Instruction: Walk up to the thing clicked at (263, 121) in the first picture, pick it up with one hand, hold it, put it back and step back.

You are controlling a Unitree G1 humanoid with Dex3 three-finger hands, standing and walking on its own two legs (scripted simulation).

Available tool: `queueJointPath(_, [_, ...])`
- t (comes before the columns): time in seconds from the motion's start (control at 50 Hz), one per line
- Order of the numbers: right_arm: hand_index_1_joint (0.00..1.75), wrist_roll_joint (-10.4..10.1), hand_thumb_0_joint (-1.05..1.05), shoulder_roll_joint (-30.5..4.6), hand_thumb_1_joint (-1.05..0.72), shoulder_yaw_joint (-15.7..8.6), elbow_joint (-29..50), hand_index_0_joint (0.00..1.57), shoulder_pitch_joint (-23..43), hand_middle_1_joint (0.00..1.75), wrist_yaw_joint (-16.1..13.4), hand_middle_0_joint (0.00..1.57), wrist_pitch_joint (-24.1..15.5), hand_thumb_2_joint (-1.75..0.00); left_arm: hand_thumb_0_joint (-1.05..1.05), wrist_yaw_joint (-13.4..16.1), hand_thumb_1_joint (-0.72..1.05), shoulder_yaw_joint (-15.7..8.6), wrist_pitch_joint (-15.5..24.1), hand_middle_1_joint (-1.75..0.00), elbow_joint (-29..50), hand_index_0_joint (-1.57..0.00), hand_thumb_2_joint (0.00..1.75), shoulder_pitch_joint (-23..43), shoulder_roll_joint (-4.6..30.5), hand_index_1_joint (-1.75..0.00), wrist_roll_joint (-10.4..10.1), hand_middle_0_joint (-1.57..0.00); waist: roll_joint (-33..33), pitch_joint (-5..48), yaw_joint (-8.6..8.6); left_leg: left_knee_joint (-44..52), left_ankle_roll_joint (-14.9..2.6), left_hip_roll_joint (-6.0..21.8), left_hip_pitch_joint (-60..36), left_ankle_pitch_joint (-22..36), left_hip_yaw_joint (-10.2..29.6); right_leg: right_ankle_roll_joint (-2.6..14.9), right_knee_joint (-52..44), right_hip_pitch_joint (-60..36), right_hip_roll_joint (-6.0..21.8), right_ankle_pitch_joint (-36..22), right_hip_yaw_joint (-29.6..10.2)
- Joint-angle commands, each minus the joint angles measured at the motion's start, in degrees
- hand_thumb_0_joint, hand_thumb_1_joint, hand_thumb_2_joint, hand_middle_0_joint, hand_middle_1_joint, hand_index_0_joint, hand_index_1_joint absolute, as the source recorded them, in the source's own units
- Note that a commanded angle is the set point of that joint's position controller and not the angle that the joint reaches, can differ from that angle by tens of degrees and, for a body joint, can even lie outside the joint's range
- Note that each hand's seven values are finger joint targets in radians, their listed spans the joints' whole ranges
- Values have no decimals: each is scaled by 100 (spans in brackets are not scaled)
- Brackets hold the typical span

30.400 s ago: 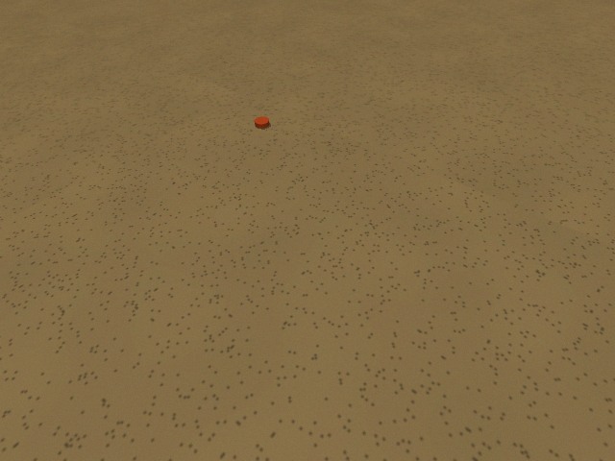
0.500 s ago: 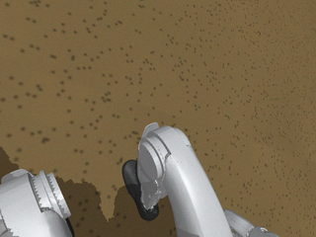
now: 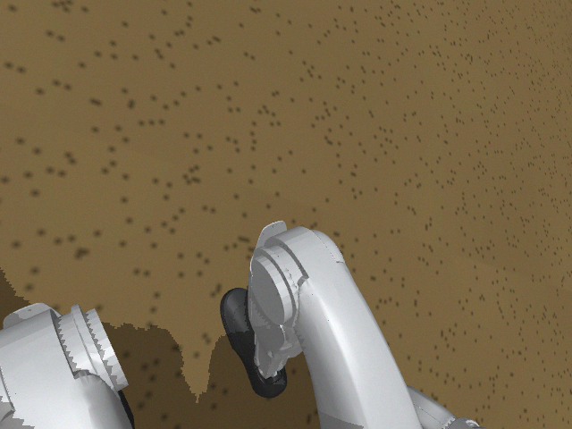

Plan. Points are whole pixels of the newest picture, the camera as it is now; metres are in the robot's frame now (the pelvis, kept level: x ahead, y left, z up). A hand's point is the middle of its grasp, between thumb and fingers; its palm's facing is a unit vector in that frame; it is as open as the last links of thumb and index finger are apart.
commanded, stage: withdraw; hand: left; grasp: from above
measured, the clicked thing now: out of the picture +0.43 +0.33 -0.29
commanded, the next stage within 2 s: home in 0.94 s
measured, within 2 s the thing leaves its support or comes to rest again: rests again in 0.26 s
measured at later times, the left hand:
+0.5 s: hand out of the picture +0.43 +0.36 -0.12, palm faces -0.34 -0.05 -0.94, open 14.0 cm
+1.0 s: hand out of the picture +0.42 +0.33 -0.18, palm faces -0.41 -0.12 -0.90, open 13.9 cm
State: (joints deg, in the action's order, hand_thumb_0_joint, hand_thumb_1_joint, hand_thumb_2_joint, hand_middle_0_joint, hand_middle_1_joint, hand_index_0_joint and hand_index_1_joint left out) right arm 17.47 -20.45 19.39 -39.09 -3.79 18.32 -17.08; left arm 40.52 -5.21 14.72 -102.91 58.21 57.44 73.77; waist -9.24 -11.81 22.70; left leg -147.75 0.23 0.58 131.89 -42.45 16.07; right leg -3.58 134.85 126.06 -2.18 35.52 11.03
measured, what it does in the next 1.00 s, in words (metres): stands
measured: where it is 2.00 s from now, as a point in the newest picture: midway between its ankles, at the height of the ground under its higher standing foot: (197, 406)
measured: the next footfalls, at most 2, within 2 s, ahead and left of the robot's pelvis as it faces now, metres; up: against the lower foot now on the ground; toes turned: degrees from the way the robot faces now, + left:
none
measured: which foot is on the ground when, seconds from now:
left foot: down 0.00-1.00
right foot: down 0.00-1.00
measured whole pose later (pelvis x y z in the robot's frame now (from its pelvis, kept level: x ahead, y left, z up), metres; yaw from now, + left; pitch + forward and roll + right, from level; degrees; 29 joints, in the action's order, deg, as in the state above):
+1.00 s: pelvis +0.00 -0.01 +0.01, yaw +6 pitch +30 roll -9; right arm 10.7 -18.1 7.6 -40.6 -10.0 8.7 -4.7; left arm 29.0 -6.4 17.4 -89.3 56.1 48.0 77.7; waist -3.7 -1.6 17.5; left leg -141.8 0.2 -0.3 134.3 -38.3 8.8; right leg -1.7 134.6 130.6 0.0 34.8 5.3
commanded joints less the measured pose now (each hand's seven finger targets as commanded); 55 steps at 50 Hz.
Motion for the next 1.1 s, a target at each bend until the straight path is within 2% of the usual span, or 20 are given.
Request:
queueJointPath(0.0, [30,-36,0,-2038,-88,-655,-45,20,-856,30,-86,20,-18,-90,0,361,-43,36,-86,-106,529,-9,91,1300,1056,-103,-63,-6,3020,3268,394,1762,23,191,-2387,1005,-585,411,-1105,-1921,-255,-1093,553])
queueJointPath(0.12, [30,-104,0,-2102,-90,-824,16,20,-940,30,-58,20,-84,-90,0,315,-49,-167,-325,-99,744,-8,97,1454,1297,-98,-79,-7,3257,3437,322,1889,50,203,-2595,921,-559,420,-1030,-1817,-188,-1013,498])
queueJointPath(0.18, [30,-152,0,-2054,-90,-978,-3,20,-1057,30,-3,20,-96,-90,0,216,-50,-538,-429,-99,1452,-8,98,1542,1544,-98,-113,-7,3670,4037,115,1900,75,203,-2972,1224,-590,440,-962,-1933,-156,-1259,457])
queueJointPath(0.24, [30,-273,0,-1929,-90,-1295,-73,20,-1133,30,61,20,-83,-90,0,-15,-52,-929,-499,-98,2872,-7,99,1261,1554,-98,-317,-7,4874,5399,-384,2101,238,186,-4059,1928,-665,538,-778,-1893,-120,-1598,423])
queueJointPath(0.26, [30,-369,0,-1824,-91,-1367,-36,20,-995,30,83,20,-53,-91,0,-127,-54,-741,-555,-97,3074,-6,100,1008,1175,-98,-411,-7,5050,5564,-522,2170,272,160,-4124,1958,-709,574,-738,-1768,-102,-1571,390])
queueJointPath(0.28, [30,-446,0,-1674,-90,-1406,27,20,-819,30,114,20,-20,-91,0,-297,-54,-308,-627,-97,3047,-6,100,697,459,-98,-542,-7,4856,5420,-536,2207,254,145,-3943,1886,-771,585,-807,-1583,-146,-1514,364])
queueJointPath(0.3, [30,-494,0,-1674,-90,-1501,-131,20,-919,30,120,20,50,-90,0,-422,-54,-236,-718,-97,2888,-6,100,516,321,-98,-554,-7,4586,5136,-503,2213,194,126,-3564,1779,-870,579,-930,-1516,-173,-1500,323])
queueJointPath(0.32, [30,-599,0,-1613,-90,-1622,-268,20,-1084,30,124,20,171,-90,0,-583,-52,-100,-801,-98,3403,-6,100,682,154,-98,-555,-7,4682,5334,-668,2284,168,79,-3516,1899,-973,597,-1050,-1489,-184,-1545,239])
queueJointPath(0.36, [30,-827,0,-1660,-90,-1890,-317,20,-1347,30,81,20,414,-90,0,-877,-52,-399,-1035,-98,3767,-7,100,461,494,-98,-667,-7,4609,5761,-954,2317,102,58,-3440,2216,-1137,618,-1198,-1663,-175,-1766,65])
queueJointPath(0.38, [30,-889,0,-1492,-90,-1897,-241,20,-1335,30,100,20,527,-90,0,-1102,-51,113,-1149,-98,3783,-7,99,314,-357,-98,-817,-7,4211,5610,-943,2404,78,34,-3283,2188,-1181,603,-1307,-1613,-151,-1744,32])
queueJointPath(0.4, [30,-973,0,-1450,-90,-1943,-265,20,-1395,30,114,20,620,-90,0,-1339,-51,444,-1225,-98,3573,-7,100,212,-914,-98,-949,-7,3698,5267,-759,2465,24,44,-3100,2036,-1161,595,-1413,-1523,-171,-1634,28])
queueJointPath(0.42, [30,-1011,0,-1468,-90,-1987,-276,20,-1564,30,80,20,730,-90,0,-1534,-50,578,-1270,-99,3582,-7,100,299,-1095,-99,-997,-7,3262,5024,-604,2513,-38,32,-2907,1887,-1150,580,-1539,-1577,-183,-1580,11])
queueJointPath(0.54, [30,-1187,0,-1324,-90,-2043,-34,20,-1677,30,-345,20,1122,-90,0,-2548,-53,881,-1077,-102,3249,-7,103,983,-1290,-103,-1405,-8,1382,4336,-382,2703,-264,-106,-2017,980,-1089,523,-2040,-2159,-99,-844,-233])
queueJointPath(0.6, [30,-1144,0,-1272,-90,-1920,109,20,-1536,30,-632,20,1223,-90,0,-2791,-53,778,-806,-103,2815,-7,104,1019,-831,-104,-1146,-8,1067,3902,-442,2569,-254,-192,-1649,559,-1244,565,-2229,-2203,-68,-94,-401])
queueJointPath(0.64, [30,-1116,0,-1177,-90,-1814,183,20,-1383,30,-792,20,1285,-90,0,-2736,-54,572,-507,-103,2711,-6,104,1148,-499,-104,-936,-7,1171,3964,-640,2469,-215,-243,-1506,409,-1346,612,-2204,-2162,-47,242,-495])
queueJointPath(0.72, [30,-1014,0,-1019,-89,-1631,264,20,-1248,30,-955,20,1331,-90,0,-2412,-52,349,99,-103,2720,-7,103,1438,-41,-104,-487,-7,1595,4259,-659,2307,-208,-230,-1514,265,-1424,562,-2002,-2153,-65,494,-670])
queueJointPath(0.88, [30,-747,0,-1240,-89,-1586,102,20,-1414,30,-1054,20,1210,-89,0,-1024,-50,-157,399,-100,2013,-7,100,1877,520,-100,274,-7,2743,4569,-539,2326,-123,-163,-2410,579,-1302,614,-1487,-1373,-51,-42,-275])
queueJointPath(0.98, [30,-652,0,-1326,-89,-1798,-80,20,-1538,30,-951,20,1076,-89,0,-559,-50,-565,12,-99,2877,-8,99,1823,703,-98,242,-7,3797,5682,-692,2395,-3,-107,-3553,1373,-1250,595,-1019,-1171,27,-931,-51])
queueJointPath(1.04, [30,-704,0,-1296,-88,-1971,-138,20,-1623,30,-829,20,1031,-89,0,-617,-46,-577,-336,-99,3343,-9,96,1586,477,-97,-88,-7,4046,6058,-748,2485,18,-105,-3814,1739,-1250,577,-930,-1151,107,-1279,-18])
queueJointPath(1.08, [30,-779,0,-1265,-88,-2052,-207,20,-1711,30,-767,20,1027,-90,0,-821,-30,-403,-536,-83,3277,-22,89,1450,241,-81,-274,-23,3848,5992,-757,2456,-13,-89,-3673,1758,-1313,619,-1067,-1141,84,-1332,-83])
